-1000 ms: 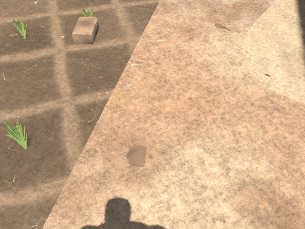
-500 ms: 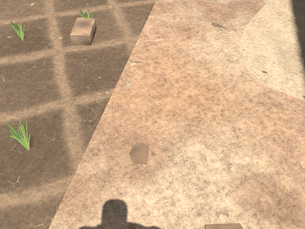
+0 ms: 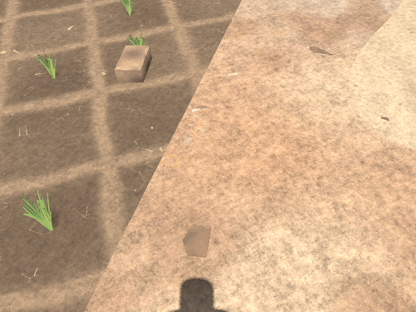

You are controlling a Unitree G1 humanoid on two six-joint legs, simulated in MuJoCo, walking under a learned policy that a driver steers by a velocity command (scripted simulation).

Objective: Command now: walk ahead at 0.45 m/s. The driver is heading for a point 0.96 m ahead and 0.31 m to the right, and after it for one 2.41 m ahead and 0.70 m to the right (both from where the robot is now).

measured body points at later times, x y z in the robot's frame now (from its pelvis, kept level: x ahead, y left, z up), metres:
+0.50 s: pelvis +0.26 +0.05 +0.00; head +0.31 +0.05 +0.45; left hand +0.19 +0.30 -0.14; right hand +0.47 -0.19 -0.10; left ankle +0.35 +0.15 -0.72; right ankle +0.08 -0.09 -0.64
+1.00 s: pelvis +0.55 -0.02 -0.01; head +0.59 -0.04 +0.44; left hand +0.82 +0.16 -0.10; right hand +0.49 -0.29 -0.15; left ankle +0.39 +0.17 -0.64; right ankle +0.63 -0.12 -0.72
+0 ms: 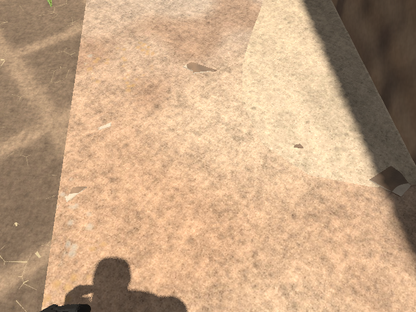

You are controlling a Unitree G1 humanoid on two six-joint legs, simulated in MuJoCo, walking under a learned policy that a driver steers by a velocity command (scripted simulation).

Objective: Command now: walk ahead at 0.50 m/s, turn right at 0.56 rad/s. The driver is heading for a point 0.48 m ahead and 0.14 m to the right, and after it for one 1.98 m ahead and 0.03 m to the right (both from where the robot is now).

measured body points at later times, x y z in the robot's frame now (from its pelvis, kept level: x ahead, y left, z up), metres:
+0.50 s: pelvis +0.29 +0.03 +0.01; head +0.32 +0.03 +0.46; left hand +0.44 +0.29 -0.10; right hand +0.41 -0.26 -0.07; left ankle +0.40 +0.12 -0.71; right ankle +0.14 -0.05 -0.64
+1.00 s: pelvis +0.45 -0.05 +0.02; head +0.49 -0.08 +0.47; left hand +0.74 +0.08 -0.05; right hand +0.42 -0.34 -0.11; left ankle +0.45 +0.11 -0.65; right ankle +0.48 -0.18 -0.71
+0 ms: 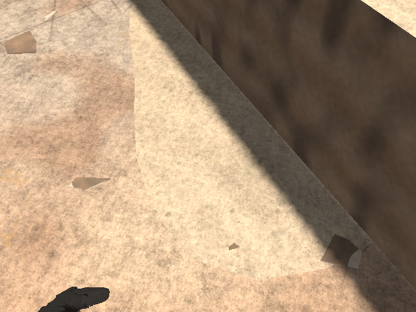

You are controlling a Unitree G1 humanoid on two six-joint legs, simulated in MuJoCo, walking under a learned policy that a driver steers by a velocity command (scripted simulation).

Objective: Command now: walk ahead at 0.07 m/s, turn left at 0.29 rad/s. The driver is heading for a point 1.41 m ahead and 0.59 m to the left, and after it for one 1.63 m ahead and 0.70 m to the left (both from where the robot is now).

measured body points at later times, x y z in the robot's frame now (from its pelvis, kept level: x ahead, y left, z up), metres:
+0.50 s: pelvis +0.02 +0.05 +0.01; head +0.04 +0.09 +0.46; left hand +0.10 +0.37 -0.11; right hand +0.22 -0.20 -0.07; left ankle +0.01 +0.13 -0.73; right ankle +0.08 -0.12 -0.65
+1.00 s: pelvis +0.04 +0.02 +0.01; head +0.09 +0.02 +0.46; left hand +0.01 +0.33 -0.09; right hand +0.33 -0.15 -0.09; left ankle -0.05 +0.13 -0.67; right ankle +0.10 -0.09 -0.73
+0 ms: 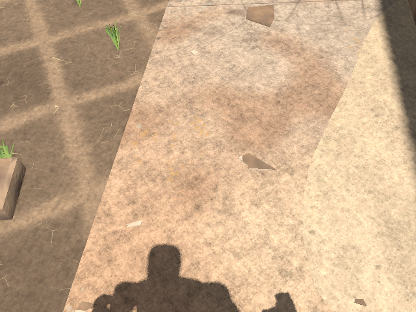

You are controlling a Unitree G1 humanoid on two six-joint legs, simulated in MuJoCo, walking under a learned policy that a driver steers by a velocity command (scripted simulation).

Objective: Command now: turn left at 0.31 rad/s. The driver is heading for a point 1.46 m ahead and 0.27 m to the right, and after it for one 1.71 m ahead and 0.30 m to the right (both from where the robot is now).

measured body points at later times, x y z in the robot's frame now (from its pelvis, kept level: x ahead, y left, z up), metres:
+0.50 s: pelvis +0.01 +0.05 +0.00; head +0.02 +0.05 +0.44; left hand +0.11 +0.33 -0.13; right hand +0.19 -0.19 -0.10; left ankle +0.00 +0.14 -0.74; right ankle +0.01 -0.11 -0.74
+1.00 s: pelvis +0.03 +0.03 -0.01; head +0.03 +0.03 +0.44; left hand +0.09 +0.31 -0.14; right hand +0.12 -0.23 -0.13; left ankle -0.01 +0.14 -0.74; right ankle +0.00 -0.09 -0.73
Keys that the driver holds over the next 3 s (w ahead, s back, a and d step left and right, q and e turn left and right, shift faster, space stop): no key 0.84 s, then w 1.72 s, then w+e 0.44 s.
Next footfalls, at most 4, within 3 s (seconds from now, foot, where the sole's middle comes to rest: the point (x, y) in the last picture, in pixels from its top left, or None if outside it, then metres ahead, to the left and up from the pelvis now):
0.12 left None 0.04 0.14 -0.78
1.60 left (192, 302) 0.47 0.12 -0.78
2.10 right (264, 218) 0.76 -0.12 -0.78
2.68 left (197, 151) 1.07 0.12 -0.78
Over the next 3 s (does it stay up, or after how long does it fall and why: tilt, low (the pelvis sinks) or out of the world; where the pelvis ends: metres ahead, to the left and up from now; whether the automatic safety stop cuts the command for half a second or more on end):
stays up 1.06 0.03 0.00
